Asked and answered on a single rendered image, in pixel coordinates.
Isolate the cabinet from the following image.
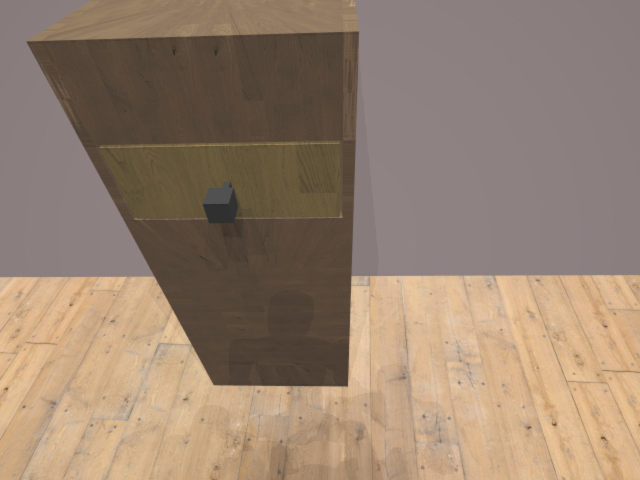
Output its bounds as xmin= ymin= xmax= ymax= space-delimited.
xmin=26 ymin=0 xmax=359 ymax=387

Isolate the drawer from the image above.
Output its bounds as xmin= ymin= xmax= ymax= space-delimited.
xmin=100 ymin=141 xmax=340 ymax=218

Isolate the handle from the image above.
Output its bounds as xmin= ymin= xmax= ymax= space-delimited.
xmin=203 ymin=181 xmax=238 ymax=223

